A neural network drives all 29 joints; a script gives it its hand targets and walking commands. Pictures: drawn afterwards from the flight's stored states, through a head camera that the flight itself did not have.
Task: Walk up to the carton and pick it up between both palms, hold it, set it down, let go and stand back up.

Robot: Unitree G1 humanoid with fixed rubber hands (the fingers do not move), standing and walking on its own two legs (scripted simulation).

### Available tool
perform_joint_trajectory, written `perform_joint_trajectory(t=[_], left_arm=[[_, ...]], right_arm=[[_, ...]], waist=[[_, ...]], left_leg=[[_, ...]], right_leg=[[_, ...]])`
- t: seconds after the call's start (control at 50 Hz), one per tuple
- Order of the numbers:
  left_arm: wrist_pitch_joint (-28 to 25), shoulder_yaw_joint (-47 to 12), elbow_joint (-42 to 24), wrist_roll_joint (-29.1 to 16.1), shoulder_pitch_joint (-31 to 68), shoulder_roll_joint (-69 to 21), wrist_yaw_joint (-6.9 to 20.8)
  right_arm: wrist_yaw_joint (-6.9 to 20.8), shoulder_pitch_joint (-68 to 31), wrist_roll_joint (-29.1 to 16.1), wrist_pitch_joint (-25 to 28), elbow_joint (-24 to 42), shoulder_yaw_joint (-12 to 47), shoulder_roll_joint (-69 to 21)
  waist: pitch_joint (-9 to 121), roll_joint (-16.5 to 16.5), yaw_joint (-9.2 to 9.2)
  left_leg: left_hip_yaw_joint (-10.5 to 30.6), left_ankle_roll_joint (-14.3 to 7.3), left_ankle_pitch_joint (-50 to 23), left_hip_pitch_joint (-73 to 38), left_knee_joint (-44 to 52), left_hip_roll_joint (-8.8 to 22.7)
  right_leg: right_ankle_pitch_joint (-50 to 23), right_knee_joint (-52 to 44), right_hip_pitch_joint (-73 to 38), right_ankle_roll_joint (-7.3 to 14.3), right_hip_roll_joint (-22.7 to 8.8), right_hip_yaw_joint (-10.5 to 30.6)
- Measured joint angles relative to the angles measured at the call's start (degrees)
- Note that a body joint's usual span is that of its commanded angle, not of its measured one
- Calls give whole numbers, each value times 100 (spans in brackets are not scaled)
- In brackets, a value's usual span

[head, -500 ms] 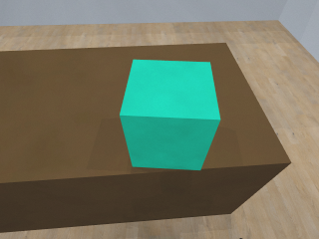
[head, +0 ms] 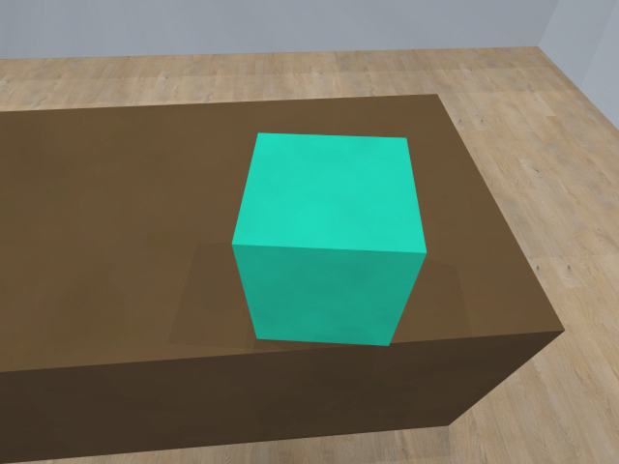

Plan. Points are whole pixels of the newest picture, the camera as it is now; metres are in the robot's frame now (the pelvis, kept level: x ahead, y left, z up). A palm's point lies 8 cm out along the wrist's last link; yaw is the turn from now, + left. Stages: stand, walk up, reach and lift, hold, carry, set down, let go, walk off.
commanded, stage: stand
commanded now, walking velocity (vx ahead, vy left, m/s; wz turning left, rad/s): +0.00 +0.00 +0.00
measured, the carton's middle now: (326, 244) +0.40 -0.02 +0.02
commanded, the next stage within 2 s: walk up in 1.44 s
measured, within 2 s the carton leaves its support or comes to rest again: neither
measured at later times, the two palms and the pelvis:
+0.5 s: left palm out of the picture -0.02 +0.19 -0.15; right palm out of the picture -0.02 -0.19 -0.15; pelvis +0.01 +0.00 +0.00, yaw +0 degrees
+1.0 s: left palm out of the picture -0.01 +0.18 -0.15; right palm out of the picture -0.01 -0.20 -0.15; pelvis +0.02 -0.01 +0.00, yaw +0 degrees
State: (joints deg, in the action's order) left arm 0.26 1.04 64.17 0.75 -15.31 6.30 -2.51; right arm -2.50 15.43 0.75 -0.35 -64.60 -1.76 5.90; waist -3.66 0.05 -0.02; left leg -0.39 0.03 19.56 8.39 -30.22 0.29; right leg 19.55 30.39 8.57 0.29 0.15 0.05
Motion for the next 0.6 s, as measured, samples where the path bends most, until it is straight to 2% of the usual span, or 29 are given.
perform_joint_trajectory(t=[0.24, 0.6], left_arm=[[-15, -14, 330, 1, -18, -107, -39], [-46, -36, 472, -6, -29, -157, -60]], right_arm=[[-39, 20, 1, 11, -324, 38, -105], [-64, 11, -6, 29, -467, 75, -136]], waist=[[-39, -6, -1], [-30, -14, 0]], left_leg=[[2, 13, -69, -219, 236, 11], [8, 36, -101, -338, 397, 34]], right_leg=[[-71, -239, -220, 5, 10, -3], [-105, -405, -342, 25, 34, -10]])
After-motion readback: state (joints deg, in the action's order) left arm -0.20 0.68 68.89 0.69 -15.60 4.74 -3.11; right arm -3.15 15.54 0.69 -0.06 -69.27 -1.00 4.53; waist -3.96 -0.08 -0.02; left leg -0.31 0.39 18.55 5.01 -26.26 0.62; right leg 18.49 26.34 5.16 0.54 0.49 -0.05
